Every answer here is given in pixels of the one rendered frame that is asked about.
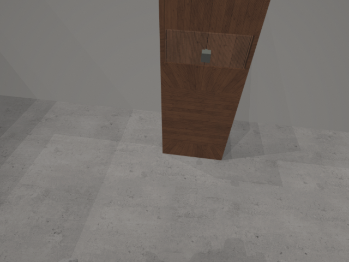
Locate drawer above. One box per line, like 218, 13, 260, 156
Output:
165, 29, 253, 69

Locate cabinet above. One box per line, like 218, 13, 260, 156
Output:
159, 0, 270, 160

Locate handle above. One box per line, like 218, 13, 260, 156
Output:
201, 49, 211, 63

